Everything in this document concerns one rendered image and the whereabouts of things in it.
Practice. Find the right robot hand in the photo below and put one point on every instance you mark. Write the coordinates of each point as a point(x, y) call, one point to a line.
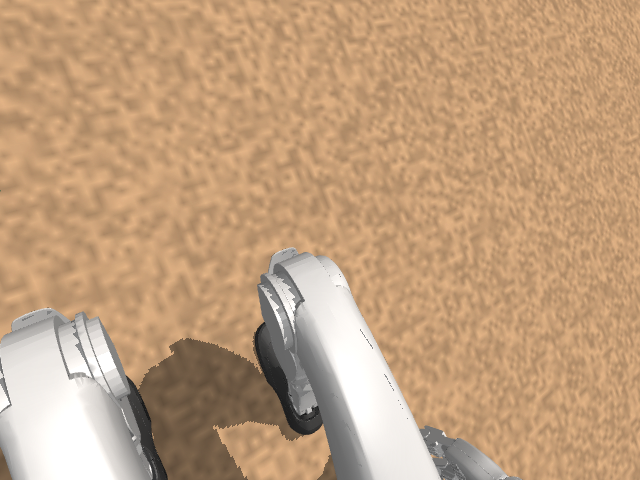
point(461, 460)

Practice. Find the right robot foot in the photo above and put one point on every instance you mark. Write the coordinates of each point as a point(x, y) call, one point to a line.
point(305, 424)

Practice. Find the left robot foot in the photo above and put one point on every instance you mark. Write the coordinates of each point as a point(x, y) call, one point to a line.
point(144, 424)

